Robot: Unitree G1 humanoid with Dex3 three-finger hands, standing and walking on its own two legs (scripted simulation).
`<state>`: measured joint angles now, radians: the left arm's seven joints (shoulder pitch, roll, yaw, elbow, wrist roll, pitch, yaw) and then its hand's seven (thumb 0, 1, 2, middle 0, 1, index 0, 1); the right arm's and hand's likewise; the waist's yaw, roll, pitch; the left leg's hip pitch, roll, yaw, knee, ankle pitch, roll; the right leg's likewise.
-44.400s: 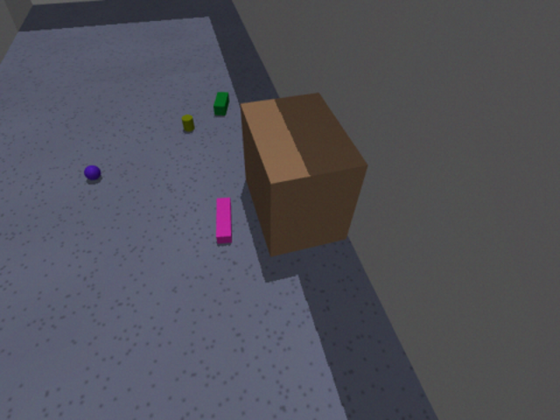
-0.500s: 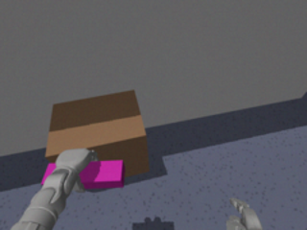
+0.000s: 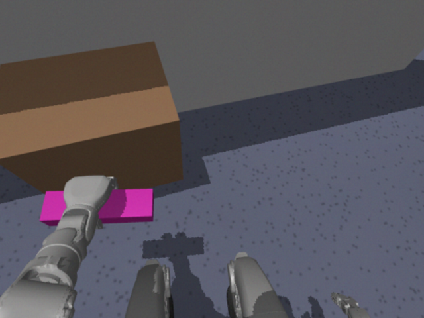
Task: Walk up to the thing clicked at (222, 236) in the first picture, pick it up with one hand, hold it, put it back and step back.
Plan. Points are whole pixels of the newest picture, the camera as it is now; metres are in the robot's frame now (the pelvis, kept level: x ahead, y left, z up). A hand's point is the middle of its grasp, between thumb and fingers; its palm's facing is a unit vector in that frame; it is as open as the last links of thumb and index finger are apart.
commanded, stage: crouch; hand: left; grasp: from above
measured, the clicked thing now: (102, 207) +0.37 +0.22 -0.15
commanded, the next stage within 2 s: lower in 1.24 s
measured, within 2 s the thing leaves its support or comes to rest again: neither
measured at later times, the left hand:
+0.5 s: hand (118, 222) +0.38 +0.23 -0.34, palm faces -0.43 +0.00 -0.90, open 9.3 cm
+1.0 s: hand (123, 225) +0.39 +0.23 -0.43, palm faces -0.45 -0.01 -0.89, open 9.3 cm
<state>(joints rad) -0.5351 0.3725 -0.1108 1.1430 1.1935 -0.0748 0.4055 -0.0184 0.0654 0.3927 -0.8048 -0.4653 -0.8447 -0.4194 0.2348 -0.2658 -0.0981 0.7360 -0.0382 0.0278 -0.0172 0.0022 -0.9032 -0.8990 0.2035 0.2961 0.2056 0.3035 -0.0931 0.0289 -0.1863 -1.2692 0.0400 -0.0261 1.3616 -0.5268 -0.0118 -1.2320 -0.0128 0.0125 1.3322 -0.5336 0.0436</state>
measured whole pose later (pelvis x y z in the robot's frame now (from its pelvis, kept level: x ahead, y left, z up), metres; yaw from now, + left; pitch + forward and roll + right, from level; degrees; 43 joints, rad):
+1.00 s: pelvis -0.04 +0.00 -0.25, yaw -4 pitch +35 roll -6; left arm -0.80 0.56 0.04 1.34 1.25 -0.16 0.44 -0.02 0.09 0.42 -0.74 -0.52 -0.78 -0.48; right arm 0.13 -0.24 -0.03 0.77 -0.13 -0.06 0.10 0.00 -0.90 -0.90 0.21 0.30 0.21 0.30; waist -0.17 0.01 -0.12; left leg -2.19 0.02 -0.13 2.24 -0.67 -0.03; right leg -2.13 0.02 -0.02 2.19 -0.68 0.05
